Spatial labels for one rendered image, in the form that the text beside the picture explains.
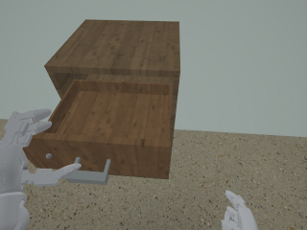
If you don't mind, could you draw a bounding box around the handle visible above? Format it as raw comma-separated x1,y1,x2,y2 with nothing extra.
65,157,111,185

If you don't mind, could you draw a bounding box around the drawer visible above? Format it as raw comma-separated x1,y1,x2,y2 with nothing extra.
23,80,172,178

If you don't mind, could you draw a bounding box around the right robot hand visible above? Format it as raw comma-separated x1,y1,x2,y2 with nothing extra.
222,190,259,230

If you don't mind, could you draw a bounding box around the left robot hand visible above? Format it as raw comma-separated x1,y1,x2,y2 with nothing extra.
0,108,82,195

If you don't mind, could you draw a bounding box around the cabinet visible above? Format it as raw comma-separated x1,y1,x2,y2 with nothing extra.
44,19,180,179

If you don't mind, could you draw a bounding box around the left robot forearm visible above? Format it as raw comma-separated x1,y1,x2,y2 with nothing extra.
0,192,30,230

